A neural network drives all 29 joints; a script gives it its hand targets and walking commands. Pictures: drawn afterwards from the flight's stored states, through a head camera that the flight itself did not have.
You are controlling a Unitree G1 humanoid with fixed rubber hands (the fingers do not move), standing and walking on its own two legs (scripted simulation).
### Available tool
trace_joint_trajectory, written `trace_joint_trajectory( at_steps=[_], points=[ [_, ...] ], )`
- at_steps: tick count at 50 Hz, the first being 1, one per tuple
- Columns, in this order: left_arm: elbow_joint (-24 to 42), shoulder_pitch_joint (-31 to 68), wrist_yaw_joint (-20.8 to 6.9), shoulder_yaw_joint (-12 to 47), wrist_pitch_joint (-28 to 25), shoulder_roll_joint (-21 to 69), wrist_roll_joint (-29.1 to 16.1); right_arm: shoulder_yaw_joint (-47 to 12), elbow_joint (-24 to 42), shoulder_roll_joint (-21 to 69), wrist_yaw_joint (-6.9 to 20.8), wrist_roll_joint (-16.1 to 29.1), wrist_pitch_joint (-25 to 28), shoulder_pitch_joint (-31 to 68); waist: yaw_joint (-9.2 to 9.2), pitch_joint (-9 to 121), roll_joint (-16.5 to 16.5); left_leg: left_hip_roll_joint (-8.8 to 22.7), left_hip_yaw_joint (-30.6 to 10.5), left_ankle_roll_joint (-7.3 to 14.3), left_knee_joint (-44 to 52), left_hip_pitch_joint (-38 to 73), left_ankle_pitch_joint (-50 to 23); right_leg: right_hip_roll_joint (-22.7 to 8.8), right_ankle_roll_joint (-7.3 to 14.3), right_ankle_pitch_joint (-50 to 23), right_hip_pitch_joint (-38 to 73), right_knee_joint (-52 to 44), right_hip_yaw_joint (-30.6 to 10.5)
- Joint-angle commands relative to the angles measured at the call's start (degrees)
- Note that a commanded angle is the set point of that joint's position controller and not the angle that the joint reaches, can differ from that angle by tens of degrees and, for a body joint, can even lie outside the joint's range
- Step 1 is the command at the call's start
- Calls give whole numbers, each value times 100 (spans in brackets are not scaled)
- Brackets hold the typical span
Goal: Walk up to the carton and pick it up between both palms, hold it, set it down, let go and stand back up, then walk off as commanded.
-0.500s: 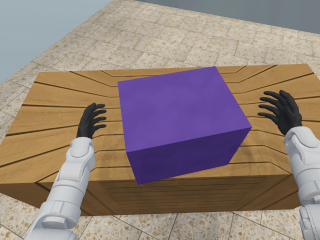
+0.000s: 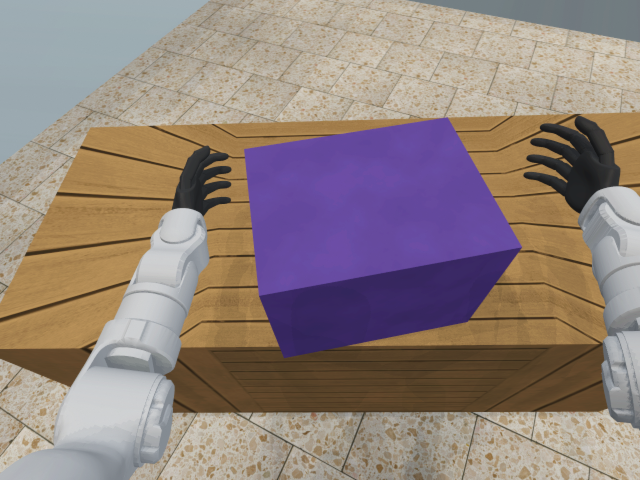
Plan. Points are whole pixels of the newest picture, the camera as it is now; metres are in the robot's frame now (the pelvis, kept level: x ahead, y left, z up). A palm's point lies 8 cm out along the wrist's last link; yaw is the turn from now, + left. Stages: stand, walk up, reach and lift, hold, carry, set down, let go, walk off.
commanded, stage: reach and lift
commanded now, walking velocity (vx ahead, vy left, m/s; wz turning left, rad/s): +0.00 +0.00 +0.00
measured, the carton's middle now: (363, 241) +0.46 -0.01 -0.05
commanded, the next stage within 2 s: none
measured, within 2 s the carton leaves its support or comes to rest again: neither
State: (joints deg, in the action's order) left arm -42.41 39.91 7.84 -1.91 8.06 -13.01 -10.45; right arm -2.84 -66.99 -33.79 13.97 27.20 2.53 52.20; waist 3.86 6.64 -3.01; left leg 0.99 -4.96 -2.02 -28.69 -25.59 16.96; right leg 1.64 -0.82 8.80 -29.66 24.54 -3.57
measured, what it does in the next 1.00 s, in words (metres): shifts its weight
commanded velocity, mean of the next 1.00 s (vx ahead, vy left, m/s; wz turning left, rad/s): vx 0.00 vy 0.00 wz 0.00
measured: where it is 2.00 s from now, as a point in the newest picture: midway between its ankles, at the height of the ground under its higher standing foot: outside the picture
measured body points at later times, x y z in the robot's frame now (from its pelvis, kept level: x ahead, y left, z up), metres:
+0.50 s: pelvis -0.01 -0.02 -0.02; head +0.13 -0.04 +0.41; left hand +0.40 +0.21 -0.02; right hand +0.45 -0.28 -0.01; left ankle -0.04 +0.14 -0.74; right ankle +0.02 -0.13 -0.74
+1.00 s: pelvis -0.04 -0.04 -0.05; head +0.11 -0.06 +0.38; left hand +0.40 +0.19 -0.03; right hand +0.46 -0.26 -0.02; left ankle -0.04 +0.14 -0.74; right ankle +0.02 -0.13 -0.74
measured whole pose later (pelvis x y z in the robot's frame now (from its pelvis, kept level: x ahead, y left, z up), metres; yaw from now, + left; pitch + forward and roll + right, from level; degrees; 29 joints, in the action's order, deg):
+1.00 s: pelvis -0.04 -0.04 -0.05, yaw +1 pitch +31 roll +2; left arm -77.0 49.8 4.2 4.2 -26.2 -13.0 -20.7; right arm -13.8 -79.0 -27.3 7.1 27.8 19.1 57.4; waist 5.3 15.1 -0.6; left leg 0.7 -4.9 -4.6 -43.0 -56.0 18.8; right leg 2.5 0.7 12.0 -62.6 43.3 -3.6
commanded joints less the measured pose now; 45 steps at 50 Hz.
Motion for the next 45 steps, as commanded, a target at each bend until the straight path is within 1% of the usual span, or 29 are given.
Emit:
trace_joint_trajectory(
  at_steps=[1, 2, 5, 7, 9, 10, 13, 15, 18, 20, 22, 25, 26, 29, 31, 35, 38, 40, 41, 42, 45],
  points=[
    [-642, 2210, -168, -181, -471, -980, -480, -263, 25, -1229, -44, -141, 175, 1995, 434, 3107, 712, -43, 796, -262, 88, 39, -2672, 306, 112, -2037, 1855, 198, 587],
    [-749, 2128, -207, -186, -585, -917, -438, -285, -94, -1171, -56, -161, 265, 1935, 405, 3118, 705, -38, 779, -274, 31, 50, -2776, 313, 99, -2105, 1791, 239, 591],
    [-782, 2061, -264, -130, -1036, -781, -382, -319, -240, -1009, -90, -146, 682, 1842, 340, 3383, 535, -29, 747, -352, -195, 132, -3236, 335, 90, -2330, 1447, 396, 629],
    [-737, 2017, -269, -42, -1407, -706, -420, -357, -173, -900, -115, -82, 1024, 1828, 330, 3712, 428, -12, 732, -406, -376, 184, -3630, 348, 92, -2508, 1215, 532, 652],
    [-978, 2043, -278, 99, -1747, -642, -515, -423, -144, -823, -140, -20, 1332, 1892, 337, 4024, 407, 9, 722, -437, -532, 167, -3893, 349, 107, -2583, 992, 642, 694],
    [-1248, 2016, -284, 158, -1891, -607, -543, -480, -253, -789, -158, 9, 1439, 1887, 348, 4057, 430, 24, 720, -442, -591, 128, -3941, 344, 109, -2591, 895, 691, 709],
    [-2171, 1998, -350, 245, -2231, -595, -614, -717, -593, -655, -214, 143, 1664, 1875, 424, 3994, 597, 50, 733, -378, -657, -182, -3737, 293, 80, -2606, 836, 814, 695],
    [-2481, 2103, -385, 289, -2492, -657, -687, -838, -685, -611, -254, 230, 1826, 1941, 445, 4032, 689, 54, 757, -332, -703, -425, -3533, 264, 42, -2596, 879, 926, 676],
    [-2410, 2329, -366, 349, -2980, -814, -881, -922, -637, -558, -340, 301, 2108, 2019, 446, 4487, 697, 49, 802, -316, -859, -691, -3407, 244, 2, -2525, 738, 1142, 661],
    [-2214, 2561, -348, 365, -3258, -958, -1035, -967, -493, -569, -386, 354, 2241, 2088, 411, 4950, 682, 19, 855, -327, -1000, -861, -3419, 236, -26, -2615, 682, 1290, 658],
    [-2214, 2689, -350, 336, -3445, -1121, -1129, -991, -335, -623, -435, 369, 2305, 2167, 394, 5356, 772, -28, 914, -311, -1094, -1147, -3269, 220, -64, -2711, 726, 1422, 628],
    [-2669, 2719, -397, 289, -3524, -1260, -1180, -1012, -341, -643, -509, 320, 2253, 2260, 354, 5459, 1021, -107, 998, -218, -1084, -1784, -2558, 154, -136, -2496, 967, 1562, 550],
    [-2810, 2730, -410, 291, -3516, -1291, -1173, -998, -406, -650, -533, 296, 2217, 2271, 323, 5373, 1039, -122, 1016, -192, -1053, -1955, -2327, 139, -150, -2322, 1015, 1575, 526],
    [-3085, 2859, -424, 336, -3517, -1375, -1231, -1056, -486, -608, -588, 306, 2112, 2358, 311, 5175, 1143, -146, 1058, -117, -1041, -2361, -1712, 102, -175, -1603, 985, 1594, 435],
    [-3152, 2973, -408, 382, -3545, -1413, -1308, -1081, -513, -573, -615, 313, 2054, 2428, 290, 5082, 1161, -157, 1074, -82, -1061, -2580, -1419, 78, -185, -1193, 897, 1621, 373],
    [-3443, 3261, -388, 543, -3593, -1424, -1509, -1239, -555, -325, -629, 336, 1884, 2577, 266, 4813, 1350, -188, 1081, 32, -1104, -3157, -757, -11, -216, -263, 791, 1710, 214],
    [-3524, 3431, -375, 708, -3601, -1242, -1603, -1242, -598, -72, -631, 280, 1772, 2639, 179, 4590, 1444, -188, 1035, 86, -1119, -3357, -381, -55, -223, 311, 638, 1725, 157],
    [-3536, 3515, -372, 769, -3602, -1169, -1647, -1226, -606, 59, -630, 238, 1717, 2691, 152, 4553, 1460, -189, 1013, 102, -1154, -3464, -251, -81, -214, 496, 575, 1755, 135],
    [-3525, 3537, -368, 802, -3592, -1108, -1657, -1190, -598, 98, -628, 211, 1702, 2721, 131, 4562, 1407, -189, 998, 96, -1167, -3470, -228, -85, -206, 528, 524, 1772, 137],
    [-3529, 3551, -370, 771, -3591, -1091, -1656, -1187, -523, 155, -637, 181, 1691, 2769, 154, 4609, 1474, -195, 1006, 108, -1204, -3532, -246, -96, -218, 486, 574, 1794, 117],
    [-3464, 3548, -383, 688, -3596, -961, -1566, -1109, -494, 312, -670, 67, 1723, 2786, 126, 4752, 1403, -209, 993, 70, -1272, -3537, -443, -87, -229, 163, 648, 1851, 158]
  ],
)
